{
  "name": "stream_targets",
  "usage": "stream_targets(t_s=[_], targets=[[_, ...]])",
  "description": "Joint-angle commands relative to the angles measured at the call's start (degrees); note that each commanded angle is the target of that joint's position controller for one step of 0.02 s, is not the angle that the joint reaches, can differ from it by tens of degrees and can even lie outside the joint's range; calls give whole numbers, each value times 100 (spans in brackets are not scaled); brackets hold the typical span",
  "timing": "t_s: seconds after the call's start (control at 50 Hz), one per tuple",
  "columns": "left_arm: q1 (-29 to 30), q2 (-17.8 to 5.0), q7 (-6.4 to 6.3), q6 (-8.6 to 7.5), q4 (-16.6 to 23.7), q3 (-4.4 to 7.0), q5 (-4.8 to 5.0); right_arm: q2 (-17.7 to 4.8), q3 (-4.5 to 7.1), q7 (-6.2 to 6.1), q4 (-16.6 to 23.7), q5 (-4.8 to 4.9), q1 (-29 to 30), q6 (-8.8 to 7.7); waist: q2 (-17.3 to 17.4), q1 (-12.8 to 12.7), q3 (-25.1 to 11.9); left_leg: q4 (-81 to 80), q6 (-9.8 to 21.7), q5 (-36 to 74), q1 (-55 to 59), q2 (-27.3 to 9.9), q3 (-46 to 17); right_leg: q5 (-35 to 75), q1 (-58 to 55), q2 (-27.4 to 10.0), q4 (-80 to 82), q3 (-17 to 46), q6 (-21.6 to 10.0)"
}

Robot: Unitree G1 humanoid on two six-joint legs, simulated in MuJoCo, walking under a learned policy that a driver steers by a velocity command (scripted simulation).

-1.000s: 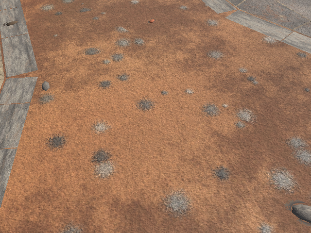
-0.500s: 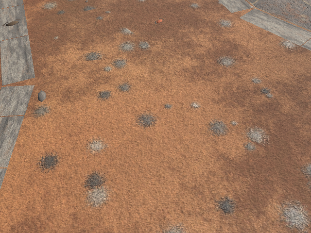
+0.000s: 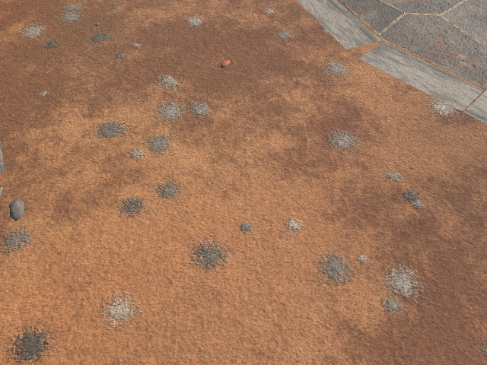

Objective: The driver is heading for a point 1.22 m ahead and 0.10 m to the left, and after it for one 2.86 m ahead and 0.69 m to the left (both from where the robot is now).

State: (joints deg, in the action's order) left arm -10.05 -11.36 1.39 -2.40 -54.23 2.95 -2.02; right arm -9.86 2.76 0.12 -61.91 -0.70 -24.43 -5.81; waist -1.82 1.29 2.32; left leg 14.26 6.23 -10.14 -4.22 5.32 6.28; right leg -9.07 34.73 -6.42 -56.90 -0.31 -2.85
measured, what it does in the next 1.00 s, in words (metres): walks ahead: right foot, then left foot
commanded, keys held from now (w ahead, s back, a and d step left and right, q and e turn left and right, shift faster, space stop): w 1.00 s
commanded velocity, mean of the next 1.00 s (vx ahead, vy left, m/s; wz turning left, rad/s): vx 0.50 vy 0.00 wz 0.00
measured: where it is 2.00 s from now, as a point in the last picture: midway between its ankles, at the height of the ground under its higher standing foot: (249, 204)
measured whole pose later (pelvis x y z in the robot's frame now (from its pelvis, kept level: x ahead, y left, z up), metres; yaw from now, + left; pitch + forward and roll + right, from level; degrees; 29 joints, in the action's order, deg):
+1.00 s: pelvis +0.56 -0.01 -0.01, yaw +0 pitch +0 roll +0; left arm -17.7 -11.6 0.3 -4.1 -57.3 3.0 -1.4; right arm -11.7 3.6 0.4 -56.8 -1.0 -13.4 -4.7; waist -1.4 -0.6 3.0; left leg 23.4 6.0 -9.3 -14.1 3.5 6.7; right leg -17.7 22.5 -1.9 -66.1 -0.5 -4.7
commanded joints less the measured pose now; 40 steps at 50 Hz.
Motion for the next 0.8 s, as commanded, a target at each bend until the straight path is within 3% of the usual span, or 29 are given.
stream_targets(t_s=[0.02, 0.12, 0.18, 0.22, 0.24, 0.26, 0.28, 0.3, 0.32, 0.34, 0.36, 0.4, 0.42, 0.46, 0.52, 0.62, 0.7, 0.76, 0.8], targets=[[286, -176, 37, 12, 335, 4, 42, -547, 36, -9, 234, 12, -230, -77, 463, -71, 398, -864, 513, 1530, -201, -1490, -1008, 622, 325, -3, 772, -223, 126], [1127, -125, 37, -36, 610, -56, 91, -579, 9, -51, 92, -9, -742, -78, 587, 195, 423, -668, 462, 2294, 538, -1557, -790, 979, 228, 255, 1925, -476, 33], [1342, -209, 26, -94, 745, -33, 84, -647, 28, -102, 28, -65, -802, -58, 606, 175, 474, -385, 509, 2855, 1086, -1771, -785, 615, 197, 352, 2305, -483, -157], [1006, -291, -11, -147, 685, 18, 79, -743, 55, -136, 42, -81, -607, -50, 647, -61, 305, 145, 411, 4093, 1210, -1817, -663, 167, -427, 577, 2545, -574, -352], [501, -378, -52, -178, 530, 74, 73, -813, 77, -145, 44, -89, -523, -37, 680, -279, 35, 732, 342, 4797, 1217, -1786, -605, -17, -1041, 766, 2651, -629, -458], [-396, -464, -97, -225, 219, 147, 51, -843, 85, -137, 60, -69, -403, -5, 555, -661, -414, 1732, 240, 4892, 1045, -1610, -449, 209, -2036, 931, 3034, -716, -578], [-1371, -749, -153, -276, -57, 257, -71, -743, 49, -119, 152, -13, -360, -3, 366, -1001, -991, 3059, 145, 3606, 46, -1397, -336, 133, -3518, 337, 3063, -107, -789], [-2082, -1433, -172, -275, -123, 442, -196, -139, -75, -39, 314, 256, -988, 10, -904, -897, -1941, 5513, -153, 341, -2040, -485, 2, -429, -5441, -1540, 3331, 2634, -1630], [-1705, -1245, -99, -176, -116, 412, 4, -556, 50, -32, 258, 122, -790, 18, -462, -755, -1963, 6313, -83, -1778, -2793, -194, -785, -743, -5208, -1703, 4124, 3905, -1687], [-953, -1024, -80, -163, -11, 333, 108, -625, 92, -25, 451, 48, -214, 33, -195, -461, -907, 6318, -41, -1281, -3176, -581, -923, -1087, -4260, -1494, 4258, 2922, -1449], [-558, -642, -50, -202, 57, 227, 112, -569, 78, 1, 534, 21, 115, 3, 74, -348, -403, 5965, -38, -846, -3078, -790, -921, -764, -3470, -1267, 4511, 2289, -1264], [-496, -248, -85, -278, -87, 95, 132, -366, 76, 37, 517, -105, 96, 116, -72, -14, 15, 5321, -108, -538, -2570, -1053, -864, -54, -2561, -752, 4780, 1314, -857], [-649, -190, -103, -319, -165, 66, 126, -270, 67, 73, 473, -144, 15, 193, -109, 43, 5, 5184, -155, -461, -2376, -1081, -821, 212, -2422, -626, 4836, 1095, -784], [-958, -368, -131, -393, -285, 85, 138, -246, 75, 124, 527, -162, 127, 281, -111, 110, 35, 5022, -247, -313, -2515, -1096, -694, 838, -2433, -535, 4891, 815, -834], [-1305, -497, -134, -406, -358, 84, 140, -346, 87, 155, 789, -144, 889, 346, -123, -2, 231, 4487, -389, 239, -3165, -1217, -546, 1151, -2651, -446, 5042, 564, -820], [-1830, -452, -149, -397, -457, 15, 142, -302, 18, 177, 1169, -67, 2034, 326, -161, -281, 361, 3054, -500, 947, -3400, -1099, -287, 1938, -3143, -324, 5021, 259, -718], [-2192, -486, -198, -388, -598, 1, 102, -300, -29, 167, 1375, -50, 2622, 283, -224, -451, 417, 2258, -359, 984, -3343, -899, -125, 2462, -3800, -467, 4848, 166, -774], [-2159, -565, -252, -362, -656, 22, 54, -392, -5, 151, 1476, -52, 2695, 217, -237, -351, 429, 1884, -131, 507, -3131, -771, -108, 3204, -4250, -664, 4492, 135, -803], [-1951, -677, -275, -349, -643, 53, 33, -511, 66, 90, 1318, -53, 2098, 163, -304, -39, 113, 1660, 83, 67, -2217, -456, 12, 4635, -4287, -659, 3725, 4, -688]])
Next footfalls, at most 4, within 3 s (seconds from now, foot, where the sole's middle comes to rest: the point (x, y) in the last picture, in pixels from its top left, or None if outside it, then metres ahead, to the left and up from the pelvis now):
0.28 right None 0.33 -0.12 -0.78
0.84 left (226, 314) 0.64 0.05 -0.78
1.42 right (279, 226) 0.95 -0.12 -0.78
1.98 left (213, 172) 1.19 0.10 -0.78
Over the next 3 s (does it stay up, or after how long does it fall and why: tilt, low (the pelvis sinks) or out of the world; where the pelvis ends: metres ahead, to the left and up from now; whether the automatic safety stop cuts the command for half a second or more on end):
stays up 1.23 -0.01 0.00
